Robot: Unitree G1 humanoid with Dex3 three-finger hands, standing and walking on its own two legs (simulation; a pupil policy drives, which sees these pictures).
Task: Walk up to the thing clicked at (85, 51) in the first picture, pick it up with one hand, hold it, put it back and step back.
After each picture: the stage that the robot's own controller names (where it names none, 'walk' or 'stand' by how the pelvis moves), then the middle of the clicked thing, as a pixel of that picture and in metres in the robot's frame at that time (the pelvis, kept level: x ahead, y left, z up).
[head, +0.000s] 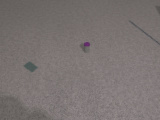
stand; (86, 47) +1.32 -0.07 -0.72
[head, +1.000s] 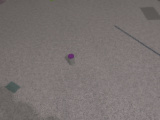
walk; (71, 59) +1.18 +0.19 -0.70
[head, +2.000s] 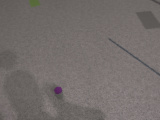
walk; (59, 93) +0.70 +0.26 -0.71
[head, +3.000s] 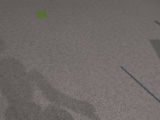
walk; out of the picture +0.41 +0.10 -0.69
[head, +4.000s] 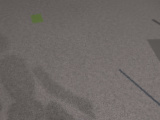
stand; out of the picture +0.35 +0.12 -0.72
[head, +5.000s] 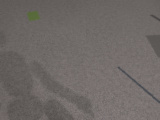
stand; out of the picture +0.33 +0.13 -0.72
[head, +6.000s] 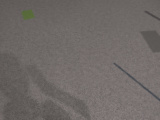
stand; out of the picture +0.34 +0.14 -0.72
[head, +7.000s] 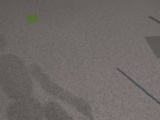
stand; out of the picture +0.33 +0.13 -0.73
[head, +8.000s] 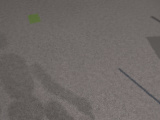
stand; out of the picture +0.32 +0.13 -0.73
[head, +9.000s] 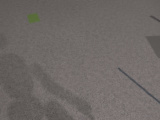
go down; out of the picture +0.33 +0.13 -0.73
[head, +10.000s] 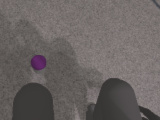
go down; (39, 65) +0.43 +0.14 -0.33
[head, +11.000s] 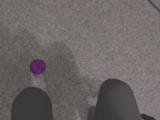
approach; (38, 69) +0.43 +0.13 -0.32
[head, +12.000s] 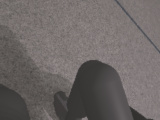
close in; out of the picture +0.43 +0.18 -0.23
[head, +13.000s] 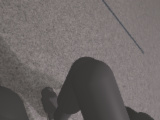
close; out of the picture +0.43 +0.19 -0.24
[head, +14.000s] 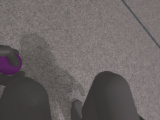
lift; (6, 66) +0.37 +0.21 -0.15
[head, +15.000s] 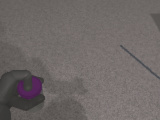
lift; (32, 95) +0.31 +0.16 +0.01
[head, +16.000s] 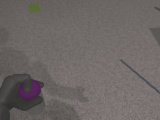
hold; (33, 98) +0.31 +0.17 +0.00
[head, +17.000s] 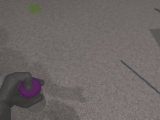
hold; (33, 96) +0.31 +0.17 +0.00
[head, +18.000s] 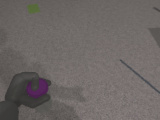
crouch; (40, 96) +0.32 +0.15 +0.00
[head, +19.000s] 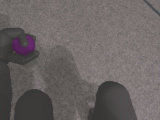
crouch; (26, 52) +0.45 +0.15 -0.10
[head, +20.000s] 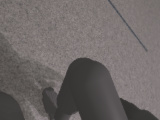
lower; out of the picture +0.45 +0.23 -0.25
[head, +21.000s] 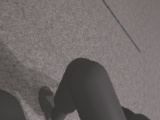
lower; out of the picture +0.45 +0.22 -0.25
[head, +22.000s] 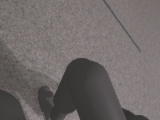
lower; out of the picture +0.45 +0.22 -0.26
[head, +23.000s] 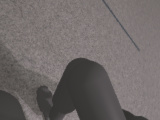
lower; out of the picture +0.45 +0.22 -0.26
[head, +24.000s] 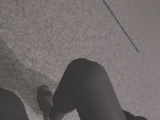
loosen; out of the picture +0.45 +0.20 -0.26
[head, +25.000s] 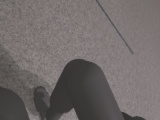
withdraw; out of the picture +0.44 +0.18 -0.27
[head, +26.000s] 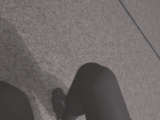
stand; out of the picture +0.43 +0.18 -0.27
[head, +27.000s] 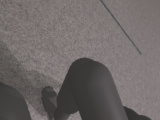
stand; out of the picture +0.44 +0.18 -0.24
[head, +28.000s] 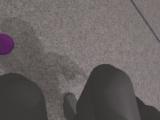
rise; (1, 48) +0.43 +0.17 -0.23
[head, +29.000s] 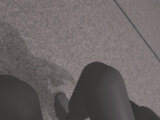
withdraw; out of the picture +0.44 +0.18 -0.23
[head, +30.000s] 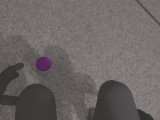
walk; (43, 67) +0.45 +0.13 -0.31
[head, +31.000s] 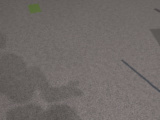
stand; out of the picture +0.36 +0.09 -0.65
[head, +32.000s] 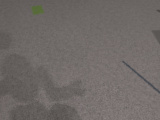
stand; out of the picture +0.37 +0.11 -0.66
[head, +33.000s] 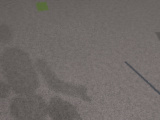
stand; out of the picture +0.37 +0.10 -0.68
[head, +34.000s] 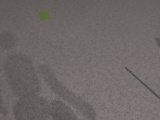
walk; out of the picture +0.38 +0.10 -0.72
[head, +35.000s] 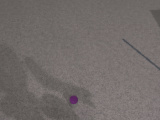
walk; (73, 102) +0.52 +0.05 -0.71
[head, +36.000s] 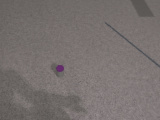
walk; (60, 71) +0.79 +0.12 -0.71
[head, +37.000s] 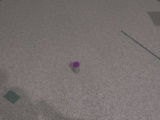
walk; (76, 67) +1.03 +0.11 -0.71
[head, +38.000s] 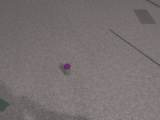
stand; (67, 69) +0.97 +0.12 -0.72
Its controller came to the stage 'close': yes
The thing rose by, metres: 0.70
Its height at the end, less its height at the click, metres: +0.00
